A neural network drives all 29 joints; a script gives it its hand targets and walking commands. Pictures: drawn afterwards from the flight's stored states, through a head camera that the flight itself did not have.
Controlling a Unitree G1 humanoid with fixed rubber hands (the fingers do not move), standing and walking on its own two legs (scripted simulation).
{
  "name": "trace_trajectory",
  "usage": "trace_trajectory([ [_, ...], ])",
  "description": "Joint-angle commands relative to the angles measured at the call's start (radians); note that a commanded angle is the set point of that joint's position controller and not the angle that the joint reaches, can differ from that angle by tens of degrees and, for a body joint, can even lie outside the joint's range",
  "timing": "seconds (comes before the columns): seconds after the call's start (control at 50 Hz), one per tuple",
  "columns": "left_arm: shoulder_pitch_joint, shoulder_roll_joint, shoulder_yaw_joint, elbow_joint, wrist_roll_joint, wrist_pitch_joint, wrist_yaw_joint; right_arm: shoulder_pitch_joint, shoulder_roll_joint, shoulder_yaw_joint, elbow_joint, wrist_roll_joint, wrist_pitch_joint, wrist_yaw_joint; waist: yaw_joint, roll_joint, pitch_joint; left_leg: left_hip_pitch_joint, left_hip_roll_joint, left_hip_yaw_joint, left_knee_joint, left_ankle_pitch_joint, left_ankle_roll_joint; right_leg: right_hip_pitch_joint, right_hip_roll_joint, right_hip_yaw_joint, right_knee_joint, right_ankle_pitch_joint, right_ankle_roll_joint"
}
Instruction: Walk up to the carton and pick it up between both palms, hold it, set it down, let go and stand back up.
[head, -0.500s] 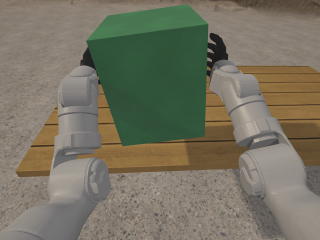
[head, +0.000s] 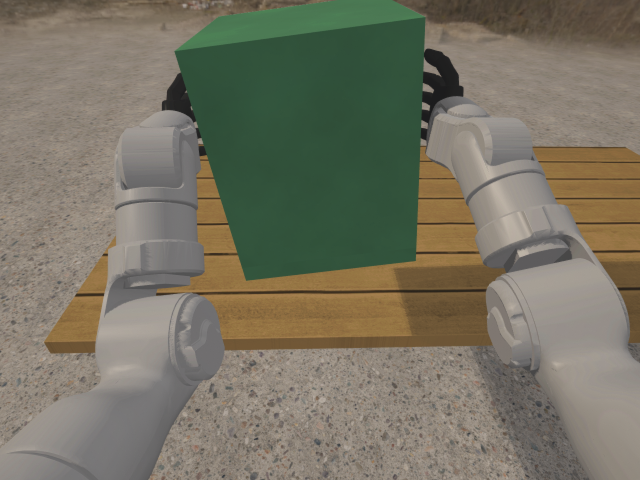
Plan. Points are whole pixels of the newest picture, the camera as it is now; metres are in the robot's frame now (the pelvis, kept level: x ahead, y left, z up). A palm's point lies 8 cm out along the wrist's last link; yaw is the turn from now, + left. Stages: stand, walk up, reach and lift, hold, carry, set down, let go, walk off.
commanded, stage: hold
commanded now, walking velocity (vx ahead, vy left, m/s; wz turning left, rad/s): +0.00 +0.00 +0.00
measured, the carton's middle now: (314, 135) +0.40 +0.01 +0.30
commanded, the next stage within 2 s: none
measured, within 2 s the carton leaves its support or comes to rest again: neither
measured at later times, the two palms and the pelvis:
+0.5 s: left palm (177, 128) +0.37 +0.16 +0.32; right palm (439, 118) +0.37 -0.13 +0.33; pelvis +0.00 +0.00 +0.00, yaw +1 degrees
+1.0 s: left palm (178, 119) +0.38 +0.16 +0.33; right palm (439, 114) +0.38 -0.13 +0.33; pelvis +0.01 +0.00 +0.00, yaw +1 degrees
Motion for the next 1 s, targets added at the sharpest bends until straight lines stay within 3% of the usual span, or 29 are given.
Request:
trace_trajectory([
  [0.0, -0.841, -0.525, -0.333, -0.097, -0.193, -0.115, -0.130, -0.758, 0.630, 0.139, -0.253, 0.144, 0.006, 0.148, -0.004, 0.041, -0.279, -0.011, -0.089, -0.006, -0.037, 0.105, -0.009, 0.118, 0.059, 0.077, -0.017, 0.083, 0.065],
  [0.02, -0.844, -0.510, -0.319, -0.080, -0.186, -0.118, -0.132, -0.735, 0.628, 0.124, -0.205, 0.137, 0.016, 0.146, -0.014, 0.038, -0.241, -0.013, -0.090, -0.008, -0.037, 0.104, -0.008, 0.102, 0.053, 0.080, -0.021, 0.083, 0.066],
  [0.1, -0.863, -0.500, -0.310, -0.044, -0.194, -0.129, -0.135, -0.776, 0.641, 0.117, -0.228, 0.131, 0.010, 0.140, -0.005, 0.032, -0.260, -0.015, -0.098, -0.010, -0.032, 0.088, -0.007, 0.097, 0.050, 0.074, -0.023, 0.079, 0.074],
  [0.14, -0.831, -0.488, -0.271, 0.004, -0.175, -0.125, -0.139, -0.773, 0.629, 0.108, -0.207, 0.126, 0.013, 0.135, 0.001, 0.004, -0.239, -0.005, -0.096, -0.012, -0.035, 0.090, -0.001, 0.100, 0.048, 0.076, -0.033, 0.095, 0.076],
  [0.18, -0.850, -0.484, -0.255, 0.039, -0.169, -0.126, -0.151, -0.791, 0.614, 0.085, -0.178, 0.112, 0.010, 0.137, -0.001, 0.016, -0.214, -0.036, -0.093, -0.013, -0.045, 0.057, 0.000, 0.093, 0.044, 0.080, -0.037, 0.049, 0.068],
  [0.22, -0.875, -0.519, -0.310, -0.039, -0.204, -0.137, -0.146, -0.804, 0.620, 0.109, -0.245, 0.139, -0.002, 0.138, -0.013, 0.059, -0.316, -0.002, -0.094, -0.014, -0.015, 0.151, -0.022, 0.130, 0.056, 0.077, -0.011, 0.138, 0.068],
  [0.26, -0.834, -0.503, -0.312, -0.085, -0.203, -0.134, -0.134, -0.774, 0.630, 0.157, -0.298, 0.173, 0.006, 0.125, -0.014, 0.025, -0.367, 0.057, -0.102, -0.022, 0.014, 0.262, -0.026, 0.178, 0.068, 0.064, 0.004, 0.274, 0.084],
  [0.3, -0.814, -0.501, -0.291, -0.048, -0.183, -0.122, -0.139, -0.769, 0.611, 0.144, -0.293, 0.166, 0.013, 0.120, -0.014, 0.021, -0.296, 0.032, -0.100, -0.019, -0.010, 0.188, -0.019, 0.136, 0.064, 0.061, -0.015, 0.181, 0.080],
  [0.34, -0.818, -0.531, -0.326, -0.083, -0.189, -0.117, -0.144, -0.744, 0.608, 0.136, -0.281, 0.166, 0.015, 0.120, -0.033, 0.070, -0.269, 0.025, -0.094, -0.022, -0.006, 0.219, -0.032, 0.137, 0.064, 0.070, -0.010, 0.196, 0.067],
  [0.42, -0.792, -0.515, -0.317, -0.101, -0.174, -0.102, -0.150, -0.753, 0.603, 0.165, -0.318, 0.187, 0.021, 0.114, -0.018, 0.062, -0.284, 0.045, -0.099, -0.020, 0.001, 0.236, -0.032, 0.155, 0.064, 0.068, -0.010, 0.220, 0.074],
  [0.46, -0.814, -0.549, -0.361, -0.158, -0.203, -0.103, -0.146, -0.738, 0.600, 0.160, -0.325, 0.187, 0.024, 0.120, -0.037, 0.080, -0.300, 0.036, -0.089, -0.022, 0.001, 0.261, -0.045, 0.165, 0.076, 0.068, -0.001, 0.213, 0.062],
  [0.52, -0.820, -0.556, -0.378, -0.180, -0.212, -0.104, -0.130, -0.755, 0.615, 0.175, -0.364, 0.196, 0.022, 0.128, -0.030, 0.076, -0.323, 0.037, -0.092, -0.025, 0.005, 0.268, -0.043, 0.169, 0.080, 0.063, 0.004, 0.216, 0.062],
  [0.56, -0.804, -0.556, -0.344, -0.131, -0.184, -0.098, -0.128, -0.746, 0.604, 0.157, -0.312, 0.181, 0.028, 0.136, -0.014, 0.062, -0.271, 0.000, -0.084, -0.020, -0.020, 0.211, -0.033, 0.153, 0.084, 0.065, -0.002, 0.141, 0.057],
  [0.58, -0.816, -0.575, -0.363, -0.122, -0.192, -0.097, -0.128, -0.763, 0.594, 0.145, -0.310, 0.178, 0.025, 0.141, -0.020, 0.092, -0.280, -0.023, -0.080, -0.025, -0.028, 0.180, -0.037, 0.155, 0.083, 0.070, 0.001, 0.118, 0.050],
  [0.64, -0.852, -0.571, -0.373, -0.134, -0.221, -0.113, -0.115, -0.805, 0.639, 0.154, -0.340, 0.176, 0.016, 0.146, -0.010, 0.069, -0.335, -0.018, -0.091, -0.024, -0.013, 0.174, -0.026, 0.145, 0.071, 0.077, 0.002, 0.143, 0.061],
  [0.7, -0.831, -0.542, -0.334, -0.068, -0.200, -0.113, -0.110, -0.771, 0.624, 0.129, -0.262, 0.154, 0.027, 0.145, -0.004, 0.045, -0.268, -0.028, -0.087, -0.018, -0.031, 0.111, -0.015, 0.106, 0.069, 0.075, -0.014, 0.080, 0.064],
  [0.72, -0.839, -0.533, -0.323, -0.079, -0.197, -0.117, -0.111, -0.776, 0.637, 0.131, -0.256, 0.149, 0.025, 0.145, 0.001, 0.027, -0.275, -0.029, -0.087, -0.021, -0.031, 0.122, -0.010, 0.115, 0.067, 0.077, -0.012, 0.094, 0.066],
  [0.74, -0.836, -0.541, -0.331, -0.067, -0.198, -0.116, -0.115, -0.760, 0.615, 0.116, -0.238, 0.150, 0.027, 0.145, -0.015, 0.052, -0.274, -0.023, -0.086, -0.023, -0.033, 0.119, -0.020, 0.114, 0.068, 0.079, -0.012, 0.095, 0.061],
  [0.76, -0.826, -0.532, -0.313, -0.045, -0.182, -0.113, -0.120, -0.757, 0.612, 0.113, -0.221, 0.144, 0.030, 0.143, -0.009, 0.046, -0.258, -0.027, -0.086, -0.019, -0.033, 0.121, -0.017, 0.118, 0.066, 0.077, -0.014, 0.094, 0.061],
  [0.78, -0.830, -0.536, -0.316, -0.063, -0.194, -0.117, -0.127, -0.770, 0.627, 0.122, -0.260, 0.150, 0.024, 0.140, -0.012, 0.031, -0.297, -0.022, -0.092, -0.019, -0.020, 0.149, -0.016, 0.144, 0.064, 0.081, -0.011, 0.139, 0.065],
  [0.82, -0.821, -0.528, -0.314, -0.038, -0.190, -0.113, -0.134, -0.769, 0.606, 0.116, -0.244, 0.156, 0.029, 0.137, -0.019, 0.054, -0.287, -0.012, -0.094, -0.020, -0.019, 0.147, -0.023, 0.138, 0.061, 0.086, -0.011, 0.150, 0.065],
  [0.88, -0.836, -0.527, -0.299, -0.024, -0.189, -0.117, -0.137, -0.802, 0.617, 0.116, -0.253, 0.157, 0.022, 0.140, -0.002, 0.052, -0.266, -0.026, -0.093, -0.021, -0.025, 0.128, -0.019, 0.126, 0.061, 0.082, -0.017, 0.122, 0.064],
  [0.94, -0.803, -0.505, -0.284, -0.039, -0.183, -0.118, -0.130, -0.784, 0.632, 0.153, -0.287, 0.175, 0.021, 0.129, 0.001, 0.003, -0.298, 0.024, -0.100, -0.023, 0.000, 0.207, -0.015, 0.147, 0.064, 0.078, -0.012, 0.229, 0.080],
  [0.96, -0.800, -0.527, -0.303, -0.042, -0.182, -0.112, -0.134, -0.777, 0.609, 0.134, -0.276, 0.174, 0.023, 0.126, -0.015, 0.046, -0.273, 0.018, -0.095, -0.025, -0.005, 0.204, -0.027, 0.144, 0.065, 0.075, -0.012, 0.216, 0.070],
  [0.98, -0.795, -0.530, -0.298, -0.047, -0.177, -0.108, -0.138, -0.770, 0.606, 0.136, -0.284, 0.171, 0.024, 0.124, -0.013, 0.042, -0.269, 0.014, -0.096, -0.022, -0.004, 0.209, -0.028, 0.151, 0.067, 0.073, -0.013, 0.212, 0.070],
])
